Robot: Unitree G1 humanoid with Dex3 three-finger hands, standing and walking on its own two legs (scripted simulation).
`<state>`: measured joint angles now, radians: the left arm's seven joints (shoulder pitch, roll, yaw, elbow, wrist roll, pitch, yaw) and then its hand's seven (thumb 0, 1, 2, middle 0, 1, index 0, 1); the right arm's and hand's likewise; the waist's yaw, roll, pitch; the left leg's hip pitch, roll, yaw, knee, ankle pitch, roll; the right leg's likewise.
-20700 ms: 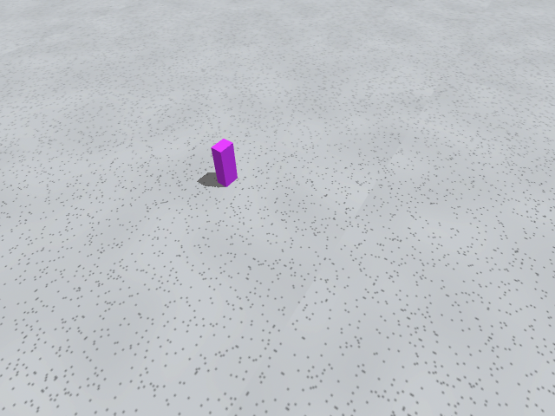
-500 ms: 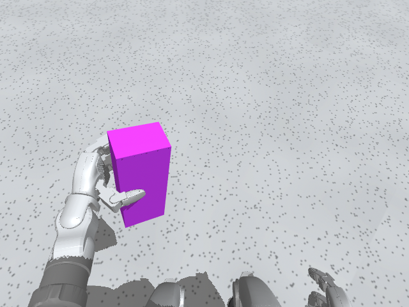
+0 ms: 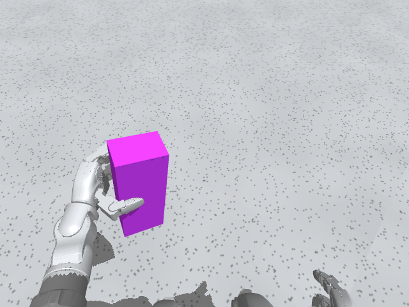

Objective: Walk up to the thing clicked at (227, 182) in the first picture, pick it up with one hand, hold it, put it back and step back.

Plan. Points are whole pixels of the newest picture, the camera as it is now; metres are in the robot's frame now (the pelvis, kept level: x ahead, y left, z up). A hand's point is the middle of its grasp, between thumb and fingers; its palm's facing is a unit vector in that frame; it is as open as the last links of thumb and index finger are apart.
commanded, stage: lift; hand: left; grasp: from the side
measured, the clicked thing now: (139, 188) +0.34 +0.14 +0.02
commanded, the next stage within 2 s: hold in 0.08 s
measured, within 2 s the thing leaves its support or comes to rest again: neither
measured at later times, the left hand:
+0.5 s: hand (121, 180) +0.33 +0.16 +0.07, palm faces -0.08 -1.00 -0.01, open 10.5 cm
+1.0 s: hand (120, 183) +0.32 +0.16 +0.07, palm faces -0.06 -1.00 -0.02, open 10.5 cm
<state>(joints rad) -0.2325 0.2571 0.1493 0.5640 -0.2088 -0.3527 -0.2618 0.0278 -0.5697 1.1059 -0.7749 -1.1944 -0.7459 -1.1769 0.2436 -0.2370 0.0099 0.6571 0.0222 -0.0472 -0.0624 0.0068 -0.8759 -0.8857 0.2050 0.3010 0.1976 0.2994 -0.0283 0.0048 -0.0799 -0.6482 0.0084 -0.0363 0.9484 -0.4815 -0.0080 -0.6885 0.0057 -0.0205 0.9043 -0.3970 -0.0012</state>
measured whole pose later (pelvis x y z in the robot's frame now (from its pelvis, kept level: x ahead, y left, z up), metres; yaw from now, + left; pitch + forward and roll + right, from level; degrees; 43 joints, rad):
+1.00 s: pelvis +0.00 +0.00 +0.02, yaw +0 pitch +6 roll -1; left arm -0.15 0.24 0.13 0.47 -0.21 -0.32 -0.23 0.02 -0.57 1.10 -0.79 -1.17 -0.76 -1.15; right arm 0.24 -0.23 0.01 0.66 0.03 -0.05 -0.06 0.01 -0.89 -0.89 0.20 0.30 0.20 0.30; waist -0.02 0.01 -0.05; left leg -0.50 0.01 -0.03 0.83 -0.43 -0.01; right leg -0.54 0.01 -0.02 0.80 -0.35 0.00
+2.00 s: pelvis +0.00 +0.00 +0.02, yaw +0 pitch +6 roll -1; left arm -0.13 0.23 0.13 0.45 -0.21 -0.33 -0.23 0.02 -0.58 1.10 -0.80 -1.18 -0.77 -1.16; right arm 0.24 -0.23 0.01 0.66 0.03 -0.05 -0.05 0.01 -0.89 -0.89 0.20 0.30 0.20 0.30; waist -0.02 0.01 -0.05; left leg -0.50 0.01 -0.04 0.83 -0.43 -0.01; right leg -0.54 0.00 -0.02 0.80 -0.35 0.00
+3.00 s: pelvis -0.01 -0.01 +0.01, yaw +0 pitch +6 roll -1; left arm -0.13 0.22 0.13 0.47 -0.21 -0.34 -0.23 0.01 -0.57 1.08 -0.81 -1.15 -0.78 -1.12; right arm 0.24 -0.23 0.01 0.65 0.03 -0.07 -0.04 0.01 -0.88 -0.89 0.20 0.30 0.20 0.30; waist -0.02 0.01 -0.05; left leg -0.53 0.01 -0.04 0.86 -0.43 -0.01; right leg -0.57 0.00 -0.02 0.82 -0.36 -0.01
